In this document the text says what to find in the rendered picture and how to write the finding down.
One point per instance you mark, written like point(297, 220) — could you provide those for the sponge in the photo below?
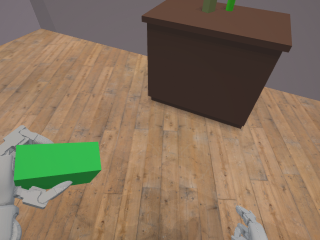
point(47, 165)

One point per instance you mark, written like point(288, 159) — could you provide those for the robot left forearm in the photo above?
point(10, 229)

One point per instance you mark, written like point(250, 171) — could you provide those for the robot left hand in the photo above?
point(35, 196)

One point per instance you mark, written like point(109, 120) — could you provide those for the robot right hand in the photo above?
point(255, 230)

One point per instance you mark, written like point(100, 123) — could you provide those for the table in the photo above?
point(215, 64)

